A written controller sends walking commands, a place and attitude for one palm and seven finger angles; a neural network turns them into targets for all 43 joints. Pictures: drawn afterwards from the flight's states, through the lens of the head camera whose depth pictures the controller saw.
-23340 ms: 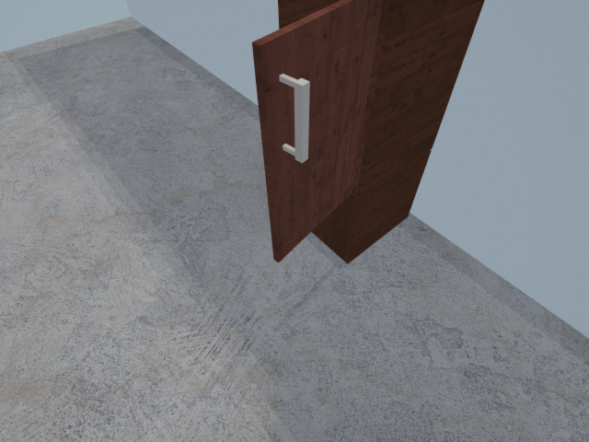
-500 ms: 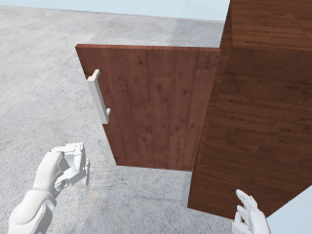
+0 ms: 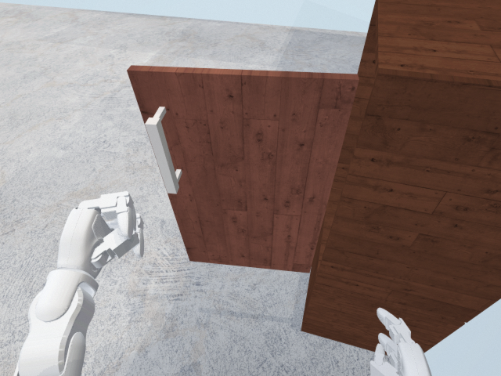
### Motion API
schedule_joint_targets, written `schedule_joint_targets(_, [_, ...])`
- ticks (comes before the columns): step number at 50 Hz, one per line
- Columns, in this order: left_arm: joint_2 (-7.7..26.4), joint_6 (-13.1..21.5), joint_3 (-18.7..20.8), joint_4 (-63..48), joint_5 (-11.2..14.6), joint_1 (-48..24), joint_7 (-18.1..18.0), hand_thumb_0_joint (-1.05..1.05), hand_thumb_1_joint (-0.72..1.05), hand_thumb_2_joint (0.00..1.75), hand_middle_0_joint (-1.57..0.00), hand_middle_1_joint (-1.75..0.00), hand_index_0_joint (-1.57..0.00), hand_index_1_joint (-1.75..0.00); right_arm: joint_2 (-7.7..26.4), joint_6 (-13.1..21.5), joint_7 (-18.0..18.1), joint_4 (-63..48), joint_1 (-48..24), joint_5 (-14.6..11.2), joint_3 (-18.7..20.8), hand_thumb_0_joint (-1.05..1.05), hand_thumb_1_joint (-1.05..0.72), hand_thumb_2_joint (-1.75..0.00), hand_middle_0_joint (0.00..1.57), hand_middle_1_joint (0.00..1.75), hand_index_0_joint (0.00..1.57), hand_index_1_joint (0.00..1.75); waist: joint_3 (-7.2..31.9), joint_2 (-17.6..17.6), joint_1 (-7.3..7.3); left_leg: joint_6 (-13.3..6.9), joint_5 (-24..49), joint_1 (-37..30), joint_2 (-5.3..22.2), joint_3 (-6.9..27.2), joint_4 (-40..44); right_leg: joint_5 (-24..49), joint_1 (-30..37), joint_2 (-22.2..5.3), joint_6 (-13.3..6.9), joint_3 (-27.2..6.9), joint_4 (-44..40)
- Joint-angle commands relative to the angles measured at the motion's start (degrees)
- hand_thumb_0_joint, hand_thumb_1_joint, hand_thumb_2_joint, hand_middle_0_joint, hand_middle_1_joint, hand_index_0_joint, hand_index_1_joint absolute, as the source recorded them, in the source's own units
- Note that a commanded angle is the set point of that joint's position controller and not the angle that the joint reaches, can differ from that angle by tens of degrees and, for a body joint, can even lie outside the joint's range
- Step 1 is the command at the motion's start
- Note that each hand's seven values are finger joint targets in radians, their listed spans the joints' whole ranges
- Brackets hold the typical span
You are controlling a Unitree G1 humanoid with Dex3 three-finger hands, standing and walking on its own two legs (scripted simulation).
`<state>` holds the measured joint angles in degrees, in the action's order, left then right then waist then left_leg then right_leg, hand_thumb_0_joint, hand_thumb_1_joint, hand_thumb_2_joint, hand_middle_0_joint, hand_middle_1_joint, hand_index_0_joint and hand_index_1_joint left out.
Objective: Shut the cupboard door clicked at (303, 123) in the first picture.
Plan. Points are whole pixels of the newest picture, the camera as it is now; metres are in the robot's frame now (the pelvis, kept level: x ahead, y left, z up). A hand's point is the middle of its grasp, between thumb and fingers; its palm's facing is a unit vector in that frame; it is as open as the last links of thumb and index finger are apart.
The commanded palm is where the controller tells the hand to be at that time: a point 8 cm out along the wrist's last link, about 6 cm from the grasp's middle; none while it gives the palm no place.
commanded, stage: bring the fist close to the handle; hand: left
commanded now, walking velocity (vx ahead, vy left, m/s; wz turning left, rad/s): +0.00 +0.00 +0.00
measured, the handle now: (167, 152) +0.46 +0.20 +0.12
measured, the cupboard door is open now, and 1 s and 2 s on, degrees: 99 99 86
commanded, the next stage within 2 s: push the door shut along its arc in 1.12 s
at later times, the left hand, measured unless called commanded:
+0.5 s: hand (173, 205) +0.34 +0.16 +0.11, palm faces -0.06 -1.00 -0.03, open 3.1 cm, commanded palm +0.32 +0.21 +0.12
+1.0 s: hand (172, 186) +0.37 +0.16 +0.12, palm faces +0.00 -1.00 -0.03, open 3.1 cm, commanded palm +0.34 +0.21 +0.12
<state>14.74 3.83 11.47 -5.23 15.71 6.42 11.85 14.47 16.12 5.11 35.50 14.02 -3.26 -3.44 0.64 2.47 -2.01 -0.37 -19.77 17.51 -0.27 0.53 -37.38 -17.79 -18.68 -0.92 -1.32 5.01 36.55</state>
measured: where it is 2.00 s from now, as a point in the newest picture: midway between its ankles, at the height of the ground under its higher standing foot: outside the picture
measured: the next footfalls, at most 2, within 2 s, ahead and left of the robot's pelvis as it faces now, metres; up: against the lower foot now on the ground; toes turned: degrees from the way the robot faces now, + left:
none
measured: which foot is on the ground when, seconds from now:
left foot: down 0.00-1.00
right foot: down 0.00-1.00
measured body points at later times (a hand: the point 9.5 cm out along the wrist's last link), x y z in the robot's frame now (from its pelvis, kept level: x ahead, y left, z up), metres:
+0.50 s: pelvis +0.02 +0.00 +0.00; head +0.03 -0.02 +0.45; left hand +0.33 +0.21 +0.12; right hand +0.18 -0.23 -0.09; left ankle +0.00 +0.12 -0.72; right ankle +0.02 -0.10 -0.72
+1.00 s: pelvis +0.02 +0.00 +0.00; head +0.03 -0.02 +0.45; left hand +0.36 +0.22 +0.13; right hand +0.16 -0.25 -0.09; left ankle +0.00 +0.12 -0.72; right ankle +0.02 -0.10 -0.72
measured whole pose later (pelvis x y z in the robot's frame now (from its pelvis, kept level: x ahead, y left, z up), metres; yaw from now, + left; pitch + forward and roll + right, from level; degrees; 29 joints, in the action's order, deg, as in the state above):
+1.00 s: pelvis +0.02 +0.00 +0.00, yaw -2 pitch +2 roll +0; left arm 14.4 3.9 11.4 17.9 12.5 -13.9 9.5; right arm 15.1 7.9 4.2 36.2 14.5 -3.4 -1.7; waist 1.3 2.1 0.1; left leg -0.3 -19.2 16.8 0.0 -1.2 -33.8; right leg -17.5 -19.4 -0.5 -1.3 3.2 34.6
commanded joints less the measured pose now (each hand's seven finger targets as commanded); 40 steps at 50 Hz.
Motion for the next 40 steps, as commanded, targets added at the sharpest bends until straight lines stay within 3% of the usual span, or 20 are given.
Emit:
schedule_joint_targets(1, [6.55,-0.99,-0.27,-8.10,-0.08,-9.93,2.11,0.00,0.90,0.90,-1.30,-1.50,-1.30,-1.50,6.57,3.06,0.49,-9.23,-4.74,-0.41,3.12,0.00,-0.90,-0.90,0.20,0.30,0.20,0.30,7.56,-0.70,0.44,-0.96,8.67,-0.63,-0.27,0.41,6.84,7.58,3.70,0.13,0.55,-2.33,-6.35])
schedule_joint_targets(2, [6.40,-1.59,-0.20,-8.45,0.03,-11.80,2.05,0.00,0.90,0.90,-1.30,-1.50,-1.30,-1.50,6.52,2.82,0.49,-9.59,-5.02,-0.21,2.98,0.00,-0.90,-0.90,0.20,0.30,0.20,0.30,8.13,-2.69,0.36,-1.03,9.65,-0.60,-0.34,0.58,6.97,8.73,4.39,0.04,0.66,-2.19,-6.18])
schedule_joint_targets(3, [9.23,-1.86,2.96,-7.80,0.18,-10.94,1.42,0.00,0.90,0.90,-1.30,-1.50,-1.30,-1.50,6.75,2.55,0.50,-9.51,-4.89,-0.03,3.14,0.00,-0.90,-0.90,0.20,0.30,0.20,0.30,8.69,-5.31,-0.17,-1.04,10.31,0.00,-0.14,0.62,6.87,8.79,5.57,0.06,0.75,-2.37,-6.21])
schedule_joint_targets(7, [9.18,0.23,4.99,-11.30,0.11,-18.61,-1.91,0.00,0.90,0.90,-1.30,-1.50,-1.30,-1.50,5.64,1.79,0.27,-9.86,-6.10,0.39,2.91,0.00,-0.90,-0.90,0.20,0.30,0.20,0.30,11.91,-2.85,-0.40,-0.72,12.87,-2.36,-0.31,0.17,7.06,11.31,5.95,0.18,0.74,-2.00,-5.02])
schedule_joint_targets(8, [11.33,1.26,6.83,-10.91,0.02,-19.67,-2.97,0.00,0.90,0.90,-1.30,-1.50,-1.30,-1.50,5.87,1.65,0.19,-9.38,-5.72,0.59,2.93,0.00,-0.90,-0.90,0.20,0.30,0.20,0.30,11.88,-4.51,-0.21,-0.71,13.23,-2.08,0.00,0.27,6.99,11.24,6.36,0.22,0.77,-2.06,-5.01])
schedule_joint_targets(9, [9.77,1.99,6.33,-10.44,0.04,-19.10,-3.30,0.00,0.90,0.90,-1.30,-1.50,-1.30,-1.50,5.41,1.56,-0.02,-9.36,-6.00,0.64,2.94,0.00,-0.90,-0.90,0.20,0.30,0.20,0.30,12.78,-3.15,-0.68,-0.72,14.10,-2.50,-0.16,-0.03,7.00,12.58,7.02,0.26,0.61,-2.38,-4.82])
schedule_joint_targets(12, [8.35,3.10,3.82,-8.20,-1.16,-20.81,-3.23,0.00,0.90,0.90,-1.30,-1.50,-1.30,-1.50,5.52,1.27,-0.46,-8.47,-5.22,0.48,3.06,0.00,-0.90,-0.90,0.20,0.30,0.20,0.30,12.71,0.41,0.33,-0.35,16.24,-3.68,-0.11,-0.51,6.61,15.69,6.06,0.30,0.32,-1.96,-4.09])
schedule_joint_targets(13, [8.13,2.82,2.72,-6.38,-1.63,-20.41,-2.76,0.00,0.90,0.90,-1.30,-1.50,-1.30,-1.50,5.94,1.04,-0.62,-8.36,-4.75,0.49,3.16,0.00,-0.90,-0.90,0.20,0.30,0.20,0.30,12.38,-0.97,0.75,-0.61,16.28,-3.24,-0.01,-0.51,6.25,15.71,6.05,0.28,0.39,-2.23,-4.30])
schedule_joint_targets(17, [4.99,-0.42,-1.94,-2.01,-1.78,-24.39,-0.27,0.00,0.90,0.90,-1.30,-1.50,-1.30,-1.50,6.22,0.01,-0.27,-8.23,-4.56,-0.32,3.25,0.00,-0.90,-0.90,0.20,0.30,0.20,0.30,9.60,1.28,1.84,-0.43,14.10,-3.15,-0.12,-0.32,6.76,14.40,3.85,0.33,0.24,-1.89,-5.24])
schedule_joint_targets(18, [5.12,-1.16,-1.89,-0.12,-1.60,-24.89,-0.11,0.00,0.90,0.90,-1.30,-1.50,-1.30,-1.50,6.57,-0.19,-0.10,-8.17,-4.31,-0.35,3.38,0.00,-0.90,-0.90,0.20,0.30,0.20,0.30,8.94,-2.54,2.30,-0.77,13.49,-2.47,0.04,-0.18,6.58,13.79,3.98,0.36,0.48,-2.02,-5.70])
schedule_joint_targets(22, [6.62,-1.01,0.34,-2.74,-1.24,-30.05,-1.36,0.00,0.90,0.90,-1.30,-1.50,-1.30,-1.50,6.40,-0.81,0.25,-8.69,-4.84,-0.04,3.59,0.00,-0.90,-0.90,0.20,0.30,0.20,0.30,14.33,-2.78,1.46,-0.70,15.81,-4.78,-0.16,0.04,6.65,15.91,5.69,0.30,0.44,-1.83,-4.86])
schedule_joint_targets(23, [8.65,-0.41,2.35,-2.89,-1.25,-30.17,-2.30,0.00,0.90,0.90,-1.30,-1.50,-1.30,-1.50,6.57,-0.94,0.19,-8.46,-4.59,0.32,3.54,0.00,-0.90,-0.90,0.20,0.30,0.20,0.30,15.67,-5.00,1.08,-0.80,16.87,-4.57,-0.04,0.06,6.36,16.88,7.01,0.26,0.57,-2.01,-4.62])
schedule_joint_targets(26, [9.34,1.51,3.91,-1.84,-2.13,-32.36,-4.25,0.00,0.90,0.90,-1.30,-1.50,-1.30,-1.50,5.91,-1.64,-0.27,-8.02,-4.69,0.53,3.49,0.00,-0.90,-0.90,0.20,0.30,0.20,0.30,17.23,-3.86,0.73,-0.51,19.98,-5.13,0.00,-0.43,6.38,20.17,8.06,0.20,0.39,-2.07,-3.66])
schedule_joint_targets(27, [8.26,1.95,2.90,-1.22,-2.53,-33.46,-4.66,0.00,0.90,0.90,-1.30,-1.50,-1.30,-1.50,5.68,-1.84,-0.52,-7.82,-4.68,0.56,3.41,0.00,-0.90,-0.90,0.20,0.30,0.20,0.30,16.73,-1.78,0.84,-0.35,20.48,-5.41,-0.07,-0.70,6.29,20.68,7.52,0.16,0.29,-2.12,-3.59])
schedule_joint_targets(28, [9.68,2.08,3.72,0.46,-2.97,-33.77,-5.17,0.00,0.90,0.90,-1.30,-1.50,-1.30,-1.50,6.00,-2.11,-0.63,-7.55,-4.31,0.70,3.44,0.00,-0.90,-0.90,0.20,0.30,0.20,0.30,16.48,-3.02,0.88,-0.45,20.41,-4.87,0.05,-0.66,6.19,20.58,7.90,0.05,0.35,-2.24,-3.63])
schedule_joint_targets(31, [8.13,1.12,2.65,5.16,-3.52,-33.01,-4.77,0.00,0.90,0.90,-1.30,-1.50,-1.30,-1.50,5.93,-3.25,-0.97,-7.45,-4.22,0.37,3.58,0.00,-0.90,-0.90,0.20,0.30,0.20,0.30,14.67,-0.99,0.96,-0.33,20.11,-4.31,-0.09,-1.36,6.44,21.36,7.27,0.07,0.19,-2.40,-4.11])
schedule_joint_targets(33, [8.93,0.15,2.64,8.22,-3.62,-34.27,-4.01,0.00,0.90,0.90,-1.30,-1.50,-1.30,-1.50,6.49,-4.09,-0.96,-7.41,-3.80,0.22,3.78,0.00,-0.90,-0.90,0.20,0.30,0.20,0.30,14.02,-3.17,1.51,-0.58,18.88,-3.55,-0.05,-1.45,6.41,20.84,7.54,-0.01,0.32,-2.62,-4.82])
schedule_joint_targets(35, [6.88,-0.65,0.55,9.13,-3.02,-36.72,-2.93,0.00,0.90,0.90,-1.30,-1.50,-1.30,-1.50,6.42,-4.63,-0.81,-7.81,-4.09,-0.21,3.66,0.00,-0.90,-0.90,0.20,0.30,0.20,0.30,13.34,-2.77,2.05,-0.56,17.47,-3.13,-0.23,-1.42,6.74,19.88,6.79,0.06,0.33,-2.57,-5.21])
schedule_joint_targets(36, [7.77,-0.84,1.23,10.15,-2.81,-38.67,-2.65,0.00,0.90,0.90,-1.30,-1.50,-1.30,-1.50,6.59,-4.83,-0.58,-7.54,-3.92,-0.28,3.74,0.00,-0.90,-0.90,0.20,0.30,0.20,0.30,12.93,-2.41,2.25,-0.54,16.84,-3.16,-0.17,-1.34,6.74,19.16,6.23,0.17,0.25,-2.59,-5.46])
schedule_joint_targets(40, [10.98,1.11,5.11,9.41,-1.64,-38.22,-2.13,0.00,0.90,0.90,-1.30,-1.50,-1.30,-1.50,6.73,-5.02,-0.38,-8.31,-4.15,0.00,3.95,0.00,-0.90,-0.90,0.20,0.30,0.20,0.30,16.81,-4.77,1.05,-0.85,17.34,-3.21,-0.40,-1.63,6.64,20.65,9.44,-0.06,0.44,-3.34,-5.40])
